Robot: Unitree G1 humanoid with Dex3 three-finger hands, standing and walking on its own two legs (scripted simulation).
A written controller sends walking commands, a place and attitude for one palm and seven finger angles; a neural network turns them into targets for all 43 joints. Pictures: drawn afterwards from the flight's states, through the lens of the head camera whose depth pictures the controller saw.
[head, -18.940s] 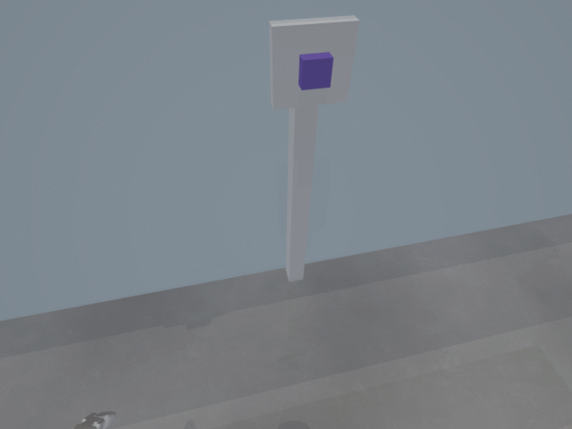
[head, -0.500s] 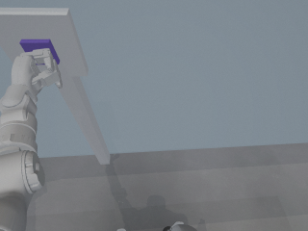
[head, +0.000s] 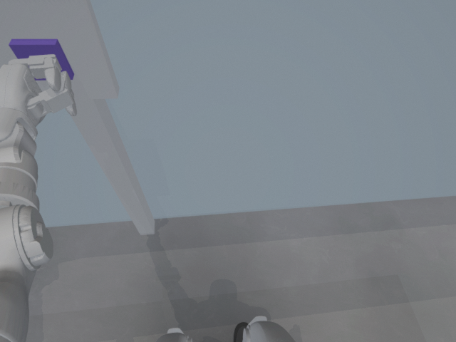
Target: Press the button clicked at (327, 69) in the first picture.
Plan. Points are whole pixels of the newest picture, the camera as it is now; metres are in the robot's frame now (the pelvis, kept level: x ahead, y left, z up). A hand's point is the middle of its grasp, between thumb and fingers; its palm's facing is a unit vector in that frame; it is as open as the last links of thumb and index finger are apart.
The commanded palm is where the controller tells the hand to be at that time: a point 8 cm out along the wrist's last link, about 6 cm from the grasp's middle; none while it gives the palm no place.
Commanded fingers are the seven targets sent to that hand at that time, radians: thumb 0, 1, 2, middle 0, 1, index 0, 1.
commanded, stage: pull the fist back off the button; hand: left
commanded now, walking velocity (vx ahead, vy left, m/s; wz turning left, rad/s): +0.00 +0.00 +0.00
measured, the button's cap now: (45, 56) +0.55 +0.27 +0.17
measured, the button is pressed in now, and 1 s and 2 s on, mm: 12 0 0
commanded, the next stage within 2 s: draw the hand back to the body in 0.90 s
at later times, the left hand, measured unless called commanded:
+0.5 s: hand (55, 112) +0.46 +0.24 +0.14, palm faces +0.05 -1.00 +0.00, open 3.0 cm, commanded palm +0.42 +0.29 +0.14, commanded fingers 0.00 0.90 0.90 -1.30 -1.50 -1.30 -1.50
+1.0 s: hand (47, 141) +0.40 +0.24 +0.14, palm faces +0.08 -1.00 -0.01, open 3.1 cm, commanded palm +0.37 +0.28 +0.14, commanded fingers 0.00 0.90 0.90 -1.30 -1.50 -1.30 -1.50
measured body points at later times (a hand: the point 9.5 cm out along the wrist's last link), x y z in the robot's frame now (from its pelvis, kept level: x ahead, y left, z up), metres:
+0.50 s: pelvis +0.04 +0.01 +0.01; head +0.08 +0.01 +0.46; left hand +0.45 +0.30 +0.14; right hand +0.11 -0.26 -0.09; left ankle +0.02 +0.10 -0.71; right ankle +0.06 -0.11 -0.71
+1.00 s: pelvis +0.05 +0.01 +0.02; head +0.06 +0.00 +0.47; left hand +0.39 +0.29 +0.14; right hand +0.21 -0.23 -0.06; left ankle +0.02 +0.10 -0.71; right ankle +0.06 -0.11 -0.71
